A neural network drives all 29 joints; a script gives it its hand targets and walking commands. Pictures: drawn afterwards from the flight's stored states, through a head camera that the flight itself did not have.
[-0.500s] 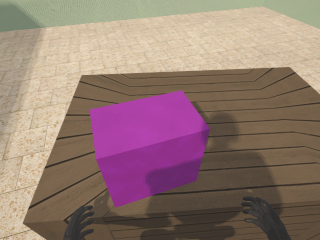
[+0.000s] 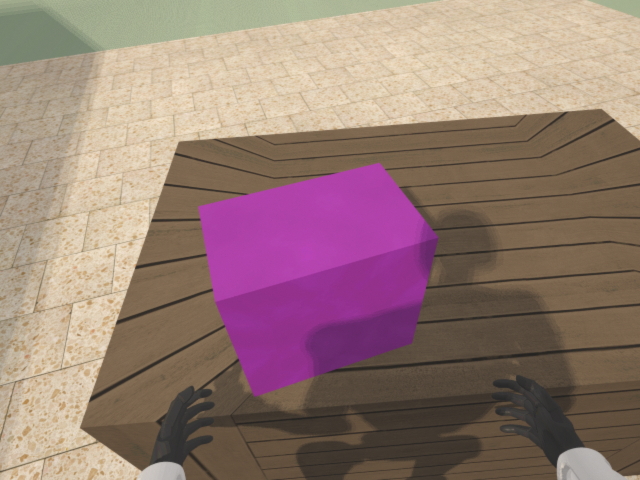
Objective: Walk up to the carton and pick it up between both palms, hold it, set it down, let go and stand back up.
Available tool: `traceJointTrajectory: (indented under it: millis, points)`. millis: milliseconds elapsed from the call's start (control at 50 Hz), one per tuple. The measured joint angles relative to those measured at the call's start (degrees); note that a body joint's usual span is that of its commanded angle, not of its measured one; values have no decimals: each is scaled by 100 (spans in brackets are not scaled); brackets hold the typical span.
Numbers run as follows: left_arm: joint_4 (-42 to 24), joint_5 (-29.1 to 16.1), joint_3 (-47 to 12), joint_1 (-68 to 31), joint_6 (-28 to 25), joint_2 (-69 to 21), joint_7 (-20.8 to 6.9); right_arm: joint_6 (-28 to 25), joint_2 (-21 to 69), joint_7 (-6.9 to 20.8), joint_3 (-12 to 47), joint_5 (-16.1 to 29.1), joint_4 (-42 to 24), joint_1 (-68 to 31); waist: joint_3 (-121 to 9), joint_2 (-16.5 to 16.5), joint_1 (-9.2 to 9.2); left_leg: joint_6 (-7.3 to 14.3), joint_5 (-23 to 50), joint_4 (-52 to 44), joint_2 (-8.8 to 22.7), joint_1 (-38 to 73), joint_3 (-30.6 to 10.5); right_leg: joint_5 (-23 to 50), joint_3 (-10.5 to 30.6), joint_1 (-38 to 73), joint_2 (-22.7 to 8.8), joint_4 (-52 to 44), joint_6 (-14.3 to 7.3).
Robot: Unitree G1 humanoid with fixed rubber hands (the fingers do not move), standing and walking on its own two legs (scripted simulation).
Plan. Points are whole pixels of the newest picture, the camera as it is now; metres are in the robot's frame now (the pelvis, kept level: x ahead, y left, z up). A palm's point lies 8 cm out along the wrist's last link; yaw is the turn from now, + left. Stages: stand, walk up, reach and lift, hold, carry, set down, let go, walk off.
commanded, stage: set down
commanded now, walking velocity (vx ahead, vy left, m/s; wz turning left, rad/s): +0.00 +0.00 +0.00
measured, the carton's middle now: (315, 281) +0.40 +0.06 +0.02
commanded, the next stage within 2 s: let go in 0.98 s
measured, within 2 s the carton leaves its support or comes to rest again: neither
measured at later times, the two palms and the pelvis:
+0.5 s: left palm (167, 448) +0.17 +0.23 -0.03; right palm (544, 461) +0.19 -0.23 -0.07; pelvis +0.01 -0.01 +0.00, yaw +1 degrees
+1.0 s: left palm (166, 439) +0.18 +0.23 -0.02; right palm (541, 477) +0.17 -0.23 -0.08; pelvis +0.00 -0.01 +0.00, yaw +2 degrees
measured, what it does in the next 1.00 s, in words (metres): stands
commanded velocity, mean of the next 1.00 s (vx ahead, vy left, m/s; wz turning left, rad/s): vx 0.00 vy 0.00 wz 0.00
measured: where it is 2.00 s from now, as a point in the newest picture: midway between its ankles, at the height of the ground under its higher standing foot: outside the picture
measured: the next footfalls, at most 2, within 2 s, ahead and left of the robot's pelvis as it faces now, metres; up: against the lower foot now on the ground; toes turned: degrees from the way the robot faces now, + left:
none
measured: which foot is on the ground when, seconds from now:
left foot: down 0.00-1.00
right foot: down 0.00-1.00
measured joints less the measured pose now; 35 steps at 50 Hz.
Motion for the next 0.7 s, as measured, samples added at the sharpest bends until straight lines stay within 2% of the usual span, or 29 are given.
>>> traceJointTrajectory:
  millis: [120, 300, 440, 600, 700]
  points:
    - [-48, 52, 36, 94, -64, 180, -171, -9, 144, -137, 49, -92, 185, 68, 10, -59, -82, -60, -52, 17, 43, 78, -129, -34, -134, 172, 39, -90, -39]
    - [169, 73, 112, 56, -114, 336, -515, -142, 505, -474, 80, -416, 347, 266, 20, 105, -223, -92, -79, 12, 79, 138, -166, -45, -187, 270, 70, -151, -69]
    - [421, -54, 117, -84, -118, 364, -582, -236, 608, -600, 26, -626, 222, 250, 28, 242, -250, -91, -79, 12, 87, 150, -89, -69, -138, 222, 66, -65, -68]
    - [633, -93, 171, -345, -137, 504, -825, -100, 685, -821, 64, -819, 426, 24, 102, 140, -237, -105, -55, 23, 109, 210, -90, -92, -229, 296, 47, -18, -89]
    - [693, -4, 166, -454, -70, 522, -860, -68, 779, -873, 76, -866, 548, 6, 92, 97, -250, -118, -63, 70, 124, 230, -97, -104, -290, 356, 38, -10, -91]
